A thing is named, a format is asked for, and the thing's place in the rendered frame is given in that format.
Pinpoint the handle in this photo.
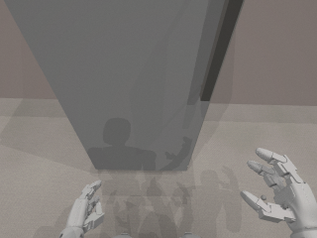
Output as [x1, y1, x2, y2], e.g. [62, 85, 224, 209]
[199, 0, 244, 101]

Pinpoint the right robot forearm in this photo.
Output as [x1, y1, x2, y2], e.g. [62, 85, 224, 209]
[289, 228, 317, 238]

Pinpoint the robot left hand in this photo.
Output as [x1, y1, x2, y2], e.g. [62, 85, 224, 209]
[65, 180, 105, 234]

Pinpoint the left robot forearm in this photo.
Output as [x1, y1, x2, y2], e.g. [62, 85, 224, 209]
[58, 226, 84, 238]

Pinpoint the robot right hand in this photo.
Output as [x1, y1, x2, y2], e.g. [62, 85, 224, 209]
[240, 148, 317, 232]

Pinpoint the fridge door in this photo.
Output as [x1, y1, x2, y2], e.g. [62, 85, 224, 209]
[4, 0, 244, 172]

